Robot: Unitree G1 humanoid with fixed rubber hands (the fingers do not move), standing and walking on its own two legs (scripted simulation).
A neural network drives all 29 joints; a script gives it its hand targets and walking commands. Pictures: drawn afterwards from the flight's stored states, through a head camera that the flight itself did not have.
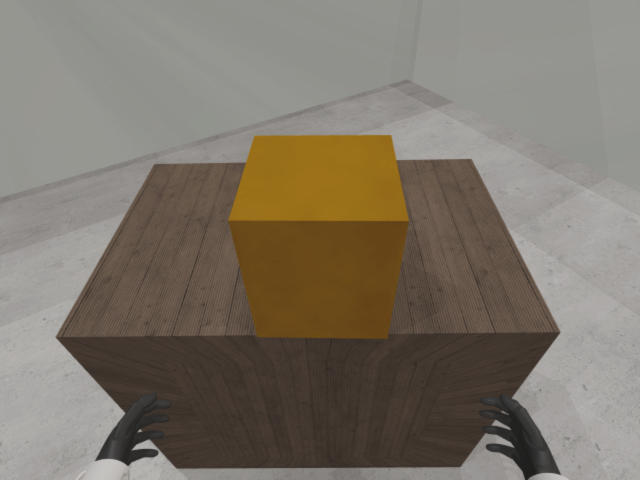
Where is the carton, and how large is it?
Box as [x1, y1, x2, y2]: [228, 135, 408, 338]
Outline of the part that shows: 254,136 228,220 257,336 386,338 408,222 391,136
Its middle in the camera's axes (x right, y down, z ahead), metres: +0.00 -0.01 +0.61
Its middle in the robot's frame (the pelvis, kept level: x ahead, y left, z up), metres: +0.46 +0.03 +0.06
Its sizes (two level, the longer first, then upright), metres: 0.210 0.200 0.250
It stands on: a pedestal, 0.70 m high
